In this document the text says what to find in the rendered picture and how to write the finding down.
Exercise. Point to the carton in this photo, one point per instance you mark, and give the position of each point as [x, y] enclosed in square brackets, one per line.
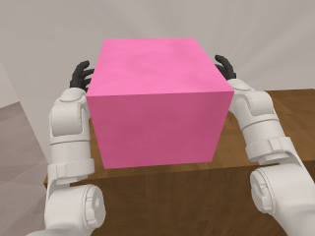
[156, 101]

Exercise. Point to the robot right hand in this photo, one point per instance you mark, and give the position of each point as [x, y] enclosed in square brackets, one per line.
[226, 69]

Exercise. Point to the pedestal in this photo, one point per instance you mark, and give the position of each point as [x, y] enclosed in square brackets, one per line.
[210, 198]

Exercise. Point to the robot left upper arm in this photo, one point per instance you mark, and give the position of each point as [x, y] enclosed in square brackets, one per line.
[73, 211]

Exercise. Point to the robot right upper arm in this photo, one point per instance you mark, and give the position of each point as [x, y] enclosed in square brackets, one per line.
[285, 192]

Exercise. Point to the left robot forearm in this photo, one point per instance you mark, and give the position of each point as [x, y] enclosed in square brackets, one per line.
[69, 137]

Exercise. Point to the robot left hand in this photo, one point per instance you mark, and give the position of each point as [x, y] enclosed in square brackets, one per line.
[78, 77]

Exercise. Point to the right robot forearm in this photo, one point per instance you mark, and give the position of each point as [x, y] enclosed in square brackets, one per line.
[259, 123]

